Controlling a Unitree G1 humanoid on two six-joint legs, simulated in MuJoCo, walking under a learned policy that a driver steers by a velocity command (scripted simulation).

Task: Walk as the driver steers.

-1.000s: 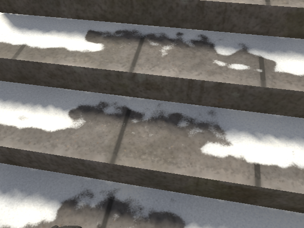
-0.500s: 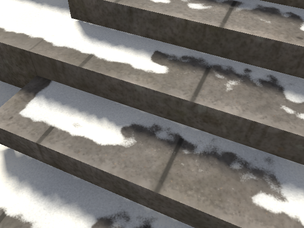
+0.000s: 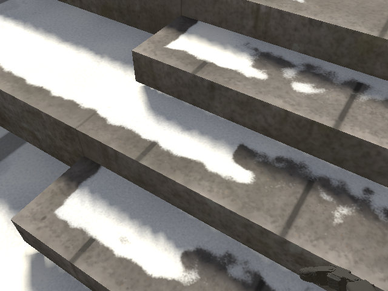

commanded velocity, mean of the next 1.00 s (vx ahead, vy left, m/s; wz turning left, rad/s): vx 0.50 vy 0.00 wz -0.37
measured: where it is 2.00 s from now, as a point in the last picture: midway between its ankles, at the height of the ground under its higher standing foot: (259, 78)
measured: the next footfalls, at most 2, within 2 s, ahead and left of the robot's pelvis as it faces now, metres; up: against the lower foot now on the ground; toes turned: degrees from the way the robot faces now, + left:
left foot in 0.14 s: +0.20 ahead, +0.13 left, +0.00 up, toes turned -3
right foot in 0.54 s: +0.39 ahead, -0.12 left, +0.15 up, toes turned -22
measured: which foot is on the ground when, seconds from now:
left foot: up 0.00-0.12, down 0.14-0.60, up 0.62-1.00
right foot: down 0.00-0.14, up 0.16-0.52, down 0.54-1.00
